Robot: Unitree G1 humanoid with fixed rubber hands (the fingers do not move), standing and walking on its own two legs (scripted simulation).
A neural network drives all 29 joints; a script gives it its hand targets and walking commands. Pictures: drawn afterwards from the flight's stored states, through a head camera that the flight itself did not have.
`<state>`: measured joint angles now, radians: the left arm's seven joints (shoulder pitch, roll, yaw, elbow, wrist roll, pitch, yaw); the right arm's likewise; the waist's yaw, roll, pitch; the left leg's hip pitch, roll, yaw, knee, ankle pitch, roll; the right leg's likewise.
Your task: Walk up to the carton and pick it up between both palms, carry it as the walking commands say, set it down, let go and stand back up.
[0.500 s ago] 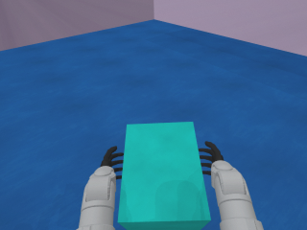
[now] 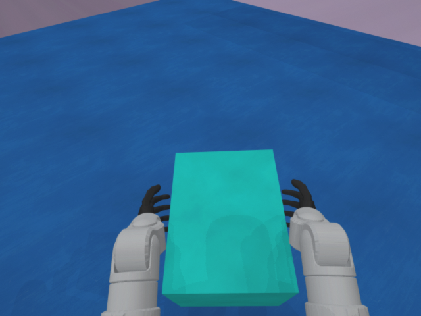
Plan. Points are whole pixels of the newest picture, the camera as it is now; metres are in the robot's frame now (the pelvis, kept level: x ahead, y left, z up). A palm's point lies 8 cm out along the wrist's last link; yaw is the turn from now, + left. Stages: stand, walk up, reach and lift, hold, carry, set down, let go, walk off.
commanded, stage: carry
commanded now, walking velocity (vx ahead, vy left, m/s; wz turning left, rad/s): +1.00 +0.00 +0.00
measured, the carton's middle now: (226, 228) +0.33 -0.02 -0.02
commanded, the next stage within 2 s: none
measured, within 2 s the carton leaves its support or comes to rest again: neither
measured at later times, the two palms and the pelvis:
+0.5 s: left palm (165, 116) +0.61 +0.12 +0.08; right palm (271, 111) +0.60 -0.16 +0.08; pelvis +0.31 +0.00 -0.01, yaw -1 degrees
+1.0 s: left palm (181, 51) +1.07 +0.10 +0.07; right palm (252, 48) +1.05 -0.18 +0.07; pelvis +0.76 -0.02 -0.02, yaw -3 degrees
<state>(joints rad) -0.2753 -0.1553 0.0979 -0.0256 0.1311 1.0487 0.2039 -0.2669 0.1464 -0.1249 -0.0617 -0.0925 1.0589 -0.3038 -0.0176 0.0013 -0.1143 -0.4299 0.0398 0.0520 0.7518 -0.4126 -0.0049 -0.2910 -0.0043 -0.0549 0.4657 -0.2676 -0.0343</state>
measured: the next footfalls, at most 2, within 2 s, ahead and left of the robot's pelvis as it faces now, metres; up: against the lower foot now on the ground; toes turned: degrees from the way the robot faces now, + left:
left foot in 0.16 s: +0.16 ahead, +0.13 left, +0.00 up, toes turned +9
right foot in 0.54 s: +0.53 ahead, -0.12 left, +0.00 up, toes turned -11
